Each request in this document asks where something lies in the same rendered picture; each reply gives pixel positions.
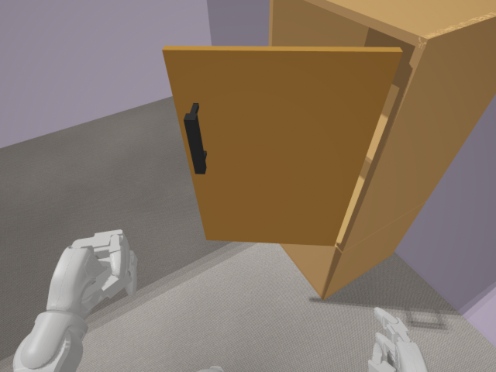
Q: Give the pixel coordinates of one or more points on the left robot forearm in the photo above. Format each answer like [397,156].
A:
[54,345]

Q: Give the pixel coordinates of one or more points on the cupboard door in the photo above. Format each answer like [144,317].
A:
[286,131]

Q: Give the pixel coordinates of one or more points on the robot left hand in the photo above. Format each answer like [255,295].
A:
[71,288]

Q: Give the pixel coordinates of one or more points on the robot right hand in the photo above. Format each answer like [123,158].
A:
[404,356]

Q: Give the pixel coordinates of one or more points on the handle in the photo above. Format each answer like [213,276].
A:
[198,155]

